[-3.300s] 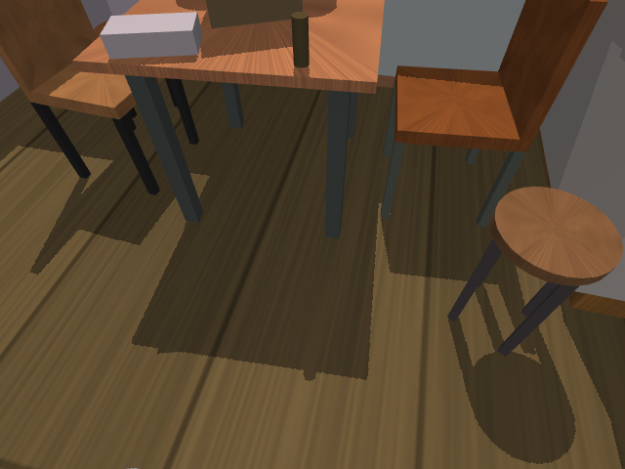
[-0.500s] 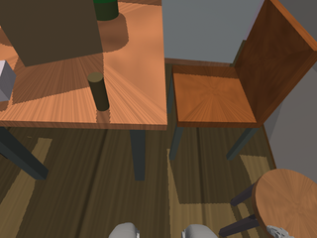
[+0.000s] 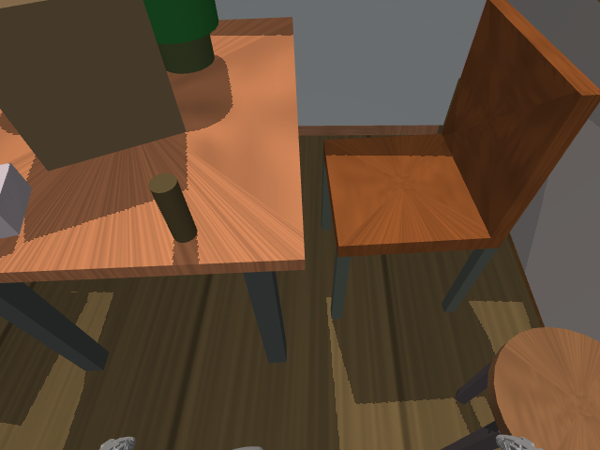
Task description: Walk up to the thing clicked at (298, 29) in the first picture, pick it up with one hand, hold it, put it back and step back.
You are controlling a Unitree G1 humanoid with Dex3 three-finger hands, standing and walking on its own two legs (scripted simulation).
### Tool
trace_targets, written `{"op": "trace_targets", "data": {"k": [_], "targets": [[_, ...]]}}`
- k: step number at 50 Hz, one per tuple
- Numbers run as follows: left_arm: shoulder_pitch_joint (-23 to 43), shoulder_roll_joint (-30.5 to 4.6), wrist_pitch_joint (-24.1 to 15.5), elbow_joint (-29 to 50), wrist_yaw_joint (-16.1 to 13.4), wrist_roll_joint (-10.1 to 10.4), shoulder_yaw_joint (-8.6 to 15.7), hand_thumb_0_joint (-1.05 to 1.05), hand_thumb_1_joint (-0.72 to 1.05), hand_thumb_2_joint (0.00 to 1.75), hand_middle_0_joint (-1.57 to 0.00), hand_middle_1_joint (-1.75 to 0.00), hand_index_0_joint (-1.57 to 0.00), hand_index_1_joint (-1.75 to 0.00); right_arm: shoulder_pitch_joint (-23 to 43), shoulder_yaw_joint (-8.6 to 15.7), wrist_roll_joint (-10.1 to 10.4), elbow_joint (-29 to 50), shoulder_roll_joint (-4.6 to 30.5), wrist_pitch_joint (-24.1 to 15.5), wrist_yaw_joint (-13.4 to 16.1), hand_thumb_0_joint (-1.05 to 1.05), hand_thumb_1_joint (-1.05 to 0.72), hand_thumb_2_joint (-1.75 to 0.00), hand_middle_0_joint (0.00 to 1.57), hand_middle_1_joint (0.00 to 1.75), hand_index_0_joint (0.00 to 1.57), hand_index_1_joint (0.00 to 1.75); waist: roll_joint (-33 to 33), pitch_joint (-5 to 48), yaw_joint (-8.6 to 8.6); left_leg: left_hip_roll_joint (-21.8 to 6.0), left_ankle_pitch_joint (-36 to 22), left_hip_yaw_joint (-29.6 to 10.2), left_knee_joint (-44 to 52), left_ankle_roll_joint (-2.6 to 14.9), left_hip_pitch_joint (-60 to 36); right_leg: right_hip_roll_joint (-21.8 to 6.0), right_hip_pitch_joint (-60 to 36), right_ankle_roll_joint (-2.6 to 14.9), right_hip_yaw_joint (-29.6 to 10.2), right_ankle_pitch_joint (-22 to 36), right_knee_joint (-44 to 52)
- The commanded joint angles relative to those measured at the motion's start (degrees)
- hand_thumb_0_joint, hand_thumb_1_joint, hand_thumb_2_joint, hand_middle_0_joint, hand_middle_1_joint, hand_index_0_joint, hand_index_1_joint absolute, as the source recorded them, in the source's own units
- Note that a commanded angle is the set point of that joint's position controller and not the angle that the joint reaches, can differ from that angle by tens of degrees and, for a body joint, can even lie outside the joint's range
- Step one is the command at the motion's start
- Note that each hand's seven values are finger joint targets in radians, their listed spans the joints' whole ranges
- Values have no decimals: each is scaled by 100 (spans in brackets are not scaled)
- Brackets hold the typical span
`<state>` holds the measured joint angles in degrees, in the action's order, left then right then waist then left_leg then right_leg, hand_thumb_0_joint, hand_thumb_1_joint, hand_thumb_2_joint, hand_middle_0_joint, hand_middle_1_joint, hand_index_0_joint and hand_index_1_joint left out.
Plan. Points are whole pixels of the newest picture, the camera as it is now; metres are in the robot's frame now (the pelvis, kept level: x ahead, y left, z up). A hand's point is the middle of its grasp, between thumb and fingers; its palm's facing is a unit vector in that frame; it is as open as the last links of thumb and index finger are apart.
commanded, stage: walk up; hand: left
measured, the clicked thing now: (175, 210) +0.43 +0.22 +0.05
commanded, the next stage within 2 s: stand in 0.98 s
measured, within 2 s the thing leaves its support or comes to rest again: neither
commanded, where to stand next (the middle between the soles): +0.07 +0.00 m, yaw +3 degrees
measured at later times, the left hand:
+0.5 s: hand out of the picture +0.10 +0.24 -0.15, palm faces -0.01 -0.95 -0.30, open 7.4 cm
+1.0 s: hand out of the picture +0.10 +0.25 -0.15, palm faces +0.00 -0.95 -0.31, open 7.4 cm
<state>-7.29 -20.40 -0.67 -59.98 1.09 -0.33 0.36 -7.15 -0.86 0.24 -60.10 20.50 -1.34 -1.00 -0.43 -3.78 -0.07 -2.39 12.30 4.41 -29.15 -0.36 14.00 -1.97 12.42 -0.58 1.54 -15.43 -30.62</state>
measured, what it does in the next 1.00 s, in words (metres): stands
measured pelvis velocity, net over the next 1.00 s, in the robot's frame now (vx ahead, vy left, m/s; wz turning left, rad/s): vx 0.02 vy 0.00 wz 0.01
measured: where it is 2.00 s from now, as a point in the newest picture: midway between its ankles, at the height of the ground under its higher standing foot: outside the picture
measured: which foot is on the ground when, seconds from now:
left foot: down 0.00-1.00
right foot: down 0.00-1.00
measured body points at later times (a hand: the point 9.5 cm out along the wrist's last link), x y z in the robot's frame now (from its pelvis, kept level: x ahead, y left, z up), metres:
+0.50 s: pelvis +0.01 +0.00 +0.01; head +0.01 +0.00 +0.46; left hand +0.10 +0.29 -0.12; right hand +0.09 -0.31 -0.11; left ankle +0.04 +0.12 -0.73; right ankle +0.01 -0.13 -0.73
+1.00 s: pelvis +0.02 +0.00 +0.01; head +0.03 +0.01 +0.46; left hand +0.10 +0.30 -0.13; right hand +0.11 -0.30 -0.12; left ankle +0.04 +0.12 -0.73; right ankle +0.01 -0.13 -0.73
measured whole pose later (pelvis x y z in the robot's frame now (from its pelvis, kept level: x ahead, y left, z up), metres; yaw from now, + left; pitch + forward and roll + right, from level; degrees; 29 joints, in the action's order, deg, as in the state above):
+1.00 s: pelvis +0.02 +0.00 +0.01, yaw +0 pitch -2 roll +0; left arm -5.2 -19.4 0.0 -66.6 0.9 -0.6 1.1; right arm -4.0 0.1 -0.5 -66.8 19.5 -1.2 -0.3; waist 0.7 -2.4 -0.1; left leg -2.0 8.3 4.2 -18.0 -0.5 8.0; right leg -1.8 5.4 -1.1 2.2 -10.5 -17.6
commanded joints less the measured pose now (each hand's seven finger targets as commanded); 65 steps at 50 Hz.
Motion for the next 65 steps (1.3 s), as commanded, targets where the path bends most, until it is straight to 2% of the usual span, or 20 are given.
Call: {"op": "trace_targets", "data": {"k": [1, 6, 11, 15, 31, 37, 45, 48, 49, 55, 57, 62, 65], "targets": [[343, -1233, -98, 201, -75, 46, 253, 0, 90, 90, -20, -30, -20, -30, 375, 266, -20, 140, 1283, -187, 95, 0, -90, -90, 20, 30, 20, 30, 83, 513, 62, -584, -394, -777, 888, 201, -342, -572, -146, 319, -693, 543, 1009], [558, -1215, -86, 46, -67, 37, 251, 0, 90, 90, -20, -30, -20, -30, 393, 255, -45, -76, 1208, -176, 114, 0, -90, -90, 20, 30, 20, 30, 164, 645, 16, -531, -688, -642, 986, 129, -558, -622, -379, 277, -670, 869, 1293], [640, -1172, -66, -85, -71, 33, 267, 0, 90, 90, -20, -30, -20, -30, 456, 258, -63, -217, 1199, -160, 128, 0, -90, -90, 20, 30, 20, 30, 30, 661, 12, -577, -731, -641, 1125, 111, -617, -607, -501, 251, -605, 894, 1431], [693, -1171, -49, -166, -70, 25, 276, 0, 90, 90, -20, -30, -20, -30, 510, 260, -70, -257, 1176, -146, 135, 0, -90, -90, 20, 30, 20, 30, -25, 472, -9, -572, -560, -659, 1251, 87, -544, -576, -434, 216, -579, 742, 1548], [575, -1083, -37, -308, -66, -6, 273, 0, 90, 90, -20, -30, -20, -30, 586, 304, -74, -318, 1192, -133, 148, 0, -90, -90, 20, 30, 20, 30, 19, 573, -26, -638, -624, -692, 1349, 110, -802, -545, -425, 171, -529, 772, 1677], [539, -1096, -36, -319, -68, -19, 268, 0, 90, 90, -20, -30, -20, -30, 612, 303, -85, -319, 1169, -125, 141, 0, -90, -90, 20, 30, 20, 30, 43, 507, -29, -609, -431, -720, 1427, 93, -745, -550, -406, 155, -533, 766, 1675], [485, -1079, -33, -306, -82, -5, 277, 0, 90, 90, -20, -30, -20, -30, 549, 319, -79, -331, 1142, -141, 153, 0, -90, -90, 20, 30, 20, 30, -13, 714, -8, -639, -1068, -681, 1387, 96, -867, -594, -670, 129, -487, 1195, 1577], [413, -1080, -25, -327, -90, -9, 271, 0, 90, 90, -20, -30, -20, -30, 651, 325, -74, -292, 1115, -133, 155, 0, -90, -90, 20, 30, 20, 30, -19, 585, 20, -628, -1121, -684, 1395, 88, -881, -569, -553, 114, -453, 1187, 1584], [483, -1130, -64, -286, -117, -31, 235, 0, 90, 90, -20, -30, -20, -30, 579, 317, -96, -307, 1116, -94, 160, 0, -90, -90, 20, 30, 20, 30, -95, 665, -45, -634, -884, -656, 1447, 69, -861, -638, -635, 131, -485, 974, 1614], [412, -1131, -103, -295, -140, -32, 205, 0, 90, 90, -20, -30, -20, -30, 604, 304, -83, -300, 1110, -78, 138, 0, -90, -90, 20, 30, 20, 30, 0, 542, -18, -650, -1152, -704, 1453, 63, -936, -628, -559, 120, -439, 1084, 1594], [423, -1132, -109, -286, -145, -24, 200, 0, 90, 90, -20, -30, -20, -30, 573, 308, -82, -290, 1119, -64, 134, 0, -90, -90, 20, 30, 20, 30, 52, 545, -23, -632, -966, -696, 1456, 88, -887, -638, -590, 123, -438, 978, 1634], [376, -1126, -136, -258, -159, -9, 187, 0, 90, 90, -20, -30, -20, -30, 578, 307, -79, -294, 1128, -71, 125, 0, -90, -90, 20, 30, 20, 30, 85, 652, -6, -664, -1553, -673, 1354, 84, -1080, -667, -686, 125, -426, 1534, 1595], [429, -1154, -137, -241, -170, 0, 193, 0, 90, 90, -20, -30, -20, -30, 544, 305, -83, -292, 1122, -49, 122, 0, -90, -90, 20, 30, 20, 30, 91, 639, -30, -646, -1374, -655, 1357, 75, -1014, -684, -758, 121, -433, 1451, 1627]]}}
